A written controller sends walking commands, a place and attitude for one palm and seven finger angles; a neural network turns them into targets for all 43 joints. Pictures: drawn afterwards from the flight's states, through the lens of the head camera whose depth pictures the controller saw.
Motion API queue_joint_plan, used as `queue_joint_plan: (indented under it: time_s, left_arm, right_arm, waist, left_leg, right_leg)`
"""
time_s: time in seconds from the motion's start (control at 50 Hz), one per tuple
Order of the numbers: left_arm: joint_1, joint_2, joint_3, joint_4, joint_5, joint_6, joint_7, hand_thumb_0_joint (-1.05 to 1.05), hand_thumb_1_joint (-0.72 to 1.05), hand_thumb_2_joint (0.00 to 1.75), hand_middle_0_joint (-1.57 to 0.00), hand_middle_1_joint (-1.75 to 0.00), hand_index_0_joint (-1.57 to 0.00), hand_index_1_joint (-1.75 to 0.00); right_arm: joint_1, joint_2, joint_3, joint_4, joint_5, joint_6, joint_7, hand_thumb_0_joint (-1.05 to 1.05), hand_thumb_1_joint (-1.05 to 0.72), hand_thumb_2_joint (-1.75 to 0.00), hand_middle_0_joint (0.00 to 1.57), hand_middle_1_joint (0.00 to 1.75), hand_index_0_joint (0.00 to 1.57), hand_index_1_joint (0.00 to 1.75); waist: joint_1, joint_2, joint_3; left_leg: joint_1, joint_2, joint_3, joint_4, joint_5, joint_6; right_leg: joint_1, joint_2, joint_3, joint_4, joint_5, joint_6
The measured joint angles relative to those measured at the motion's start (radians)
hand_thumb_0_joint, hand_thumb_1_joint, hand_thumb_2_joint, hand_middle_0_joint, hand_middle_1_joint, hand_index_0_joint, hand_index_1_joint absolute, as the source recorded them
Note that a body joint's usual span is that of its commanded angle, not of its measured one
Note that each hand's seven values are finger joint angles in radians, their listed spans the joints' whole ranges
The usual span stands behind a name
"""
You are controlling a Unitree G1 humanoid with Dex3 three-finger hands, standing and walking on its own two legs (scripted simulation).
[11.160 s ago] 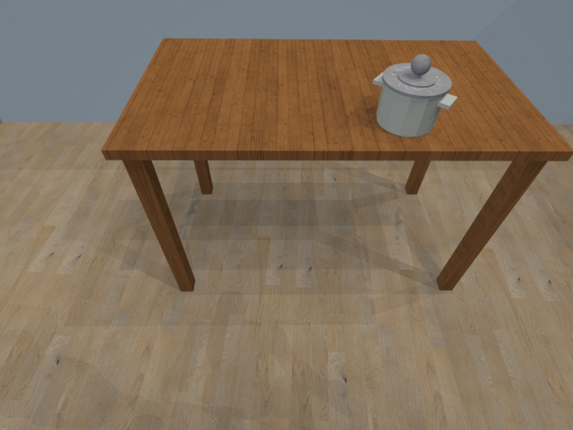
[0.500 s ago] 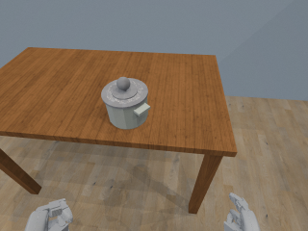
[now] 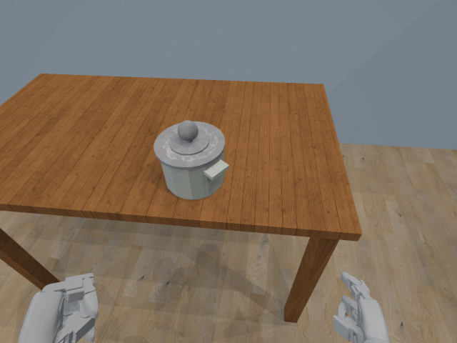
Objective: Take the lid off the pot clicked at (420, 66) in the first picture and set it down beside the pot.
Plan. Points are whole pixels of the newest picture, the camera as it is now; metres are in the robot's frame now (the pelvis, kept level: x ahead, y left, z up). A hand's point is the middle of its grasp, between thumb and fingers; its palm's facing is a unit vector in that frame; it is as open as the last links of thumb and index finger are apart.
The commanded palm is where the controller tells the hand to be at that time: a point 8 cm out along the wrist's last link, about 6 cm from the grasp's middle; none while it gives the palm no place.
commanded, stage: raise the hand higher, near the body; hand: left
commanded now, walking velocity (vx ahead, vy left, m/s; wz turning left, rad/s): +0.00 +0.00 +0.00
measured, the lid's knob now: (187, 130) +0.51 +0.16 +0.11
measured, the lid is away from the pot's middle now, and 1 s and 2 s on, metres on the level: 0.00 0.00 0.00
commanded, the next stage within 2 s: reach forward and open the fingers in 0.30 s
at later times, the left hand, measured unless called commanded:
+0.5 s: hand (78, 284) +0.16 +0.24 +0.10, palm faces +0.21 -0.64 -0.74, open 3.0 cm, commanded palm +0.12 +0.27 +0.14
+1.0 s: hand (61, 255) +0.19 +0.26 +0.13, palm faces -0.19 -0.04 -0.98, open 5.3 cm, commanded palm +0.18 +0.26 +0.19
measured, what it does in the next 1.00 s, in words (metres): stands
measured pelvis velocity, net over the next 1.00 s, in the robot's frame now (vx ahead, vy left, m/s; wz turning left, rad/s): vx -0.04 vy -0.01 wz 0.04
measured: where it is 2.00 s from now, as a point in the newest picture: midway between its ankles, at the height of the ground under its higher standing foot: outside the picture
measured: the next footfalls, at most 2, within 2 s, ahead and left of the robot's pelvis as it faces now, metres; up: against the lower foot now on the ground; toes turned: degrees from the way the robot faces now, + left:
none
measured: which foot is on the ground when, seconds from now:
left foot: down 0.00-1.00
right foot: down 0.00-1.00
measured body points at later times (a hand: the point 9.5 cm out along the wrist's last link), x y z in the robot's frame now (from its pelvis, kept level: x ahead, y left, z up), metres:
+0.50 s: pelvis -0.01 +0.00 +0.00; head -0.01 -0.03 +0.45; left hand +0.15 +0.27 +0.14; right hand +0.18 -0.21 -0.09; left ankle +0.01 +0.11 -0.74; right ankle -0.06 -0.12 -0.74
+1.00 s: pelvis -0.04 -0.01 +0.00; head -0.04 -0.06 +0.44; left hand +0.19 +0.26 +0.18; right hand +0.19 -0.22 -0.09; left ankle +0.01 +0.11 -0.74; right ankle -0.06 -0.12 -0.74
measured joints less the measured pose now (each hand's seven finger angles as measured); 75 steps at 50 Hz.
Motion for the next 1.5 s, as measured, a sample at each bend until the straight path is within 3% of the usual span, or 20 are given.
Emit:
queue_joint_plan:
  time_s: [0.24, 0.42, 0.46, 0.56, 0.62, 0.68, 0.72, 0.84, 0.96, 1.04, 1.16, 1.28, 1.4, 1.5]
  left_arm:
    - [-0.044, 0.017, 0.030, -0.074, -0.009, -0.001, 0.008, 0.01, 0.89, 0.90, -1.29, -1.50, -1.30, -1.49]
    - [-0.083, 0.035, 0.066, -0.100, -0.019, -0.018, 0.017, 0.01, 0.89, 0.90, -1.30, -1.50, -1.30, -1.49]
    - [-0.101, 0.078, 0.047, -0.124, 0.175, 0.028, 0.036, 0.01, 0.89, 0.90, -1.29, -1.49, -1.30, -1.49]
    - [-0.135, 0.202, -0.001, -0.187, 0.531, 0.133, 0.048, 0.01, 0.84, 0.90, -1.26, -1.45, -1.27, -1.45]
    - [-0.143, 0.273, -0.017, -0.171, 0.679, 0.167, 0.016, 0.01, 0.78, 0.92, -1.24, -1.38, -1.24, -1.38]
    - [-0.199, 0.326, -0.034, -0.107, 0.756, 0.178, -0.044, 0.00, 0.71, 0.95, -1.21, -1.29, -1.22, -1.29]
    - [-0.250, 0.347, -0.046, -0.067, 0.767, 0.176, -0.099, 0.00, 0.65, 0.98, -1.20, -1.23, -1.20, -1.22]
    - [-0.367, 0.371, -0.067, -0.025, 0.740, 0.119, -0.254, 0.00, 0.47, 1.08, -1.14, -1.02, -1.14, -1.02]
    - [-0.492, 0.433, -0.046, 0.037, 0.738, 0.072, -0.353, 0.00, 0.29, 1.18, -1.07, -0.80, -1.08, -0.80]
    - [-0.522, 0.413, -0.030, 0.008, 0.714, 0.046, -0.364, 0.00, 0.17, 1.23, -1.03, -0.66, -1.03, -0.66]
    - [-0.619, 0.430, -0.054, 0.055, 0.744, 0.057, -0.375, 0.00, 0.00, 1.29, -0.96, -0.45, -0.96, -0.45]
    - [-0.682, 0.422, -0.060, 0.041, 0.741, 0.069, -0.372, 0.00, -0.16, 1.36, -0.89, -0.25, -0.90, -0.25]
    - [-0.790, 0.422, -0.092, 0.100, 0.754, 0.128, -0.401, 0.00, -0.26, 1.41, -0.86, -0.14, -0.86, -0.13]
    - [-0.843, 0.429, -0.112, 0.102, 0.764, 0.132, -0.428, 0.00, -0.30, 1.45, -0.85, -0.10, -0.85, -0.10]
  right_arm:
    - [0.005, 0.013, 0.029, -0.014, -0.005, 0.017, 0.012, 0.01, -0.90, -0.89, 0.20, 0.30, 0.20, 0.30]
    - [0.025, 0.003, 0.029, 0.009, -0.004, 0.025, 0.011, 0.01, -0.90, -0.89, 0.21, 0.30, 0.20, 0.30]
    - [0.030, -0.011, 0.031, -0.004, -0.009, 0.054, 0.019, 0.01, -0.90, -0.89, 0.21, 0.30, 0.20, 0.30]
    - [-0.009, -0.050, 0.020, -0.033, -0.009, 0.148, 0.049, 0.01, -0.90, -0.89, 0.20, 0.30, 0.20, 0.30]
    - [-0.036, -0.068, 0.012, -0.037, 0.001, 0.201, 0.055, 0.01, -0.90, -0.89, 0.20, 0.30, 0.20, 0.30]
    - [-0.052, -0.082, 0.006, -0.024, 0.019, 0.222, 0.049, 0.01, -0.90, -0.90, 0.20, 0.30, 0.20, 0.30]
    - [-0.055, -0.087, 0.004, -0.015, 0.028, 0.223, 0.043, 0.01, -0.90, -0.90, 0.20, 0.30, 0.20, 0.30]
    - [-0.067, -0.086, 0.008, -0.008, 0.036, 0.201, 0.028, 0.01, -0.91, -0.90, 0.20, 0.30, 0.20, 0.30]
    - [-0.078, -0.081, 0.018, -0.022, 0.037, 0.193, 0.035, 0.01, -0.91, -0.90, 0.20, 0.30, 0.20, 0.30]
    - [-0.069, -0.086, 0.012, -0.032, 0.034, 0.187, 0.050, 0.01, -0.91, -0.90, 0.20, 0.30, 0.20, 0.30]
    - [-0.067, -0.090, 0.012, -0.019, 0.040, 0.195, 0.061, 0.01, -0.90, -0.90, 0.20, 0.30, 0.20, 0.30]
    - [-0.063, -0.083, 0.013, -0.007, 0.041, 0.191, 0.075, 0.01, -0.91, -0.90, 0.20, 0.30, 0.20, 0.30]
    - [-0.075, -0.078, 0.022, -0.011, 0.048, 0.194, 0.082, 0.01, -0.91, -0.90, 0.20, 0.30, 0.20, 0.30]
    - [-0.085, -0.074, 0.030, -0.013, 0.046, 0.189, 0.082, 0.01, -0.90, -0.90, 0.20, 0.30, 0.20, 0.30]
  waist:
    - [0.011, 0.011, 0.012]
    - [0.003, 0.023, 0.018]
    - [0.007, 0.025, 0.000]
    - [0.009, 0.055, -0.009]
    - [0.010, 0.079, -0.018]
    - [0.011, 0.099, -0.022]
    - [0.011, 0.108, -0.025]
    - [0.001, 0.121, -0.027]
    - [-0.004, 0.111, 0.006]
    - [-0.003, 0.114, 0.009]
    - [0.004, 0.107, 0.032]
    - [0.005, 0.109, 0.027]
    - [0.005, 0.108, 0.032]
    - [0.005, 0.105, 0.027]
  left_leg:
    - [0.004, -0.003, -0.005, -0.003, 0.006, 0.001]
    - [0.012, 0.004, -0.006, -0.010, 0.014, -0.003]
    - [-0.025, 0.006, -0.006, 0.009, 0.012, -0.003]
    - [-0.106, 0.013, -0.002, 0.056, 0.009, -0.006]
    - [-0.133, 0.017, 0.002, 0.070, 0.010, -0.006]
    - [-0.139, 0.015, -0.007, 0.072, 0.015, -0.006]
    - [-0.134, 0.011, -0.017, 0.069, 0.020, -0.006]
    - [-0.104, 0.003, -0.037, 0.047, 0.036, -0.004]
    - [-0.086, 0.008, -0.042, 0.022, 0.058, -0.006]
    - [-0.084, 0.005, -0.039, 0.005, 0.071, -0.001]
    - [-0.088, -0.001, -0.035, -0.003, 0.085, 0.007]
    - [-0.088, -0.013, -0.029, -0.011, 0.093, 0.019]
    - [-0.095, -0.024, -0.024, -0.013, 0.101, 0.028]
    - [-0.098, -0.030, -0.021, -0.015, 0.105, 0.033]
  right_leg:
    - [0.008, -0.002, -0.006, -0.007, 0.006, 0.002]
    - [0.015, 0.005, -0.005, -0.015, 0.015, -0.003]
    - [-0.026, 0.006, -0.006, 0.014, 0.008, -0.005]
    - [-0.119, 0.011, -0.001, 0.082, -0.006, -0.010]
    - [-0.150, 0.014, 0.004, 0.103, -0.006, -0.012]
    - [-0.153, 0.013, -0.006, 0.107, -0.006, -0.011]
    - [-0.144, 0.011, -0.016, 0.104, -0.005, -0.010]
    - [-0.105, 0.006, -0.036, 0.077, 0.006, -0.009]
    - [-0.083, 0.012, -0.041, 0.046, 0.031, -0.011]
    - [-0.078, 0.010, -0.038, 0.022, 0.049, -0.006]
    - [-0.085, 0.003, -0.035, 0.018, 0.061, 0.002]
    - [-0.087, -0.009, -0.030, 0.014, 0.068, 0.013]
    - [-0.101, -0.021, -0.027, 0.028, 0.069, 0.021]
    - [-0.108, -0.027, -0.024, 0.033, 0.069, 0.024]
